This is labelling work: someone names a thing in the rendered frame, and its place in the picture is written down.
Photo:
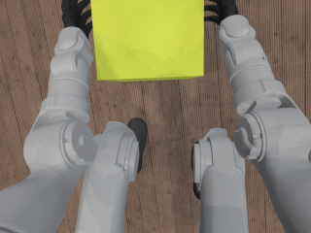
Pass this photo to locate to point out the left robot upper arm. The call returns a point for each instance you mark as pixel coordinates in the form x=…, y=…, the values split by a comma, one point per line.
x=57, y=156

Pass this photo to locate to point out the right robot hand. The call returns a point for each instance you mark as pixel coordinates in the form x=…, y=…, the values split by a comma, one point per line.
x=223, y=9

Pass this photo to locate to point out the robot right shin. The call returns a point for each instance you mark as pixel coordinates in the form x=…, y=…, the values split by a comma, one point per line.
x=221, y=132

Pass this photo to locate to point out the left robot forearm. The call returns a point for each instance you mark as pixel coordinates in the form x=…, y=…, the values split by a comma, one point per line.
x=68, y=86

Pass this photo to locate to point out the right robot upper arm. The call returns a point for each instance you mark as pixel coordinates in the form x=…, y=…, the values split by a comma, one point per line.
x=278, y=142

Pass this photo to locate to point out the left robot hand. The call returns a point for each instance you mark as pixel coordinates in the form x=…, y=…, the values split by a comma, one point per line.
x=72, y=15

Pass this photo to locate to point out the carton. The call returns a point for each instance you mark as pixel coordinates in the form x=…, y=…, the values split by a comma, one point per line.
x=148, y=40

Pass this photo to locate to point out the right robot forearm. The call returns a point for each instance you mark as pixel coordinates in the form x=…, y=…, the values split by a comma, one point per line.
x=248, y=70

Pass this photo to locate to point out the robot left thigh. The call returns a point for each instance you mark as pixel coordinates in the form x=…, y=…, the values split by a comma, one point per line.
x=105, y=184

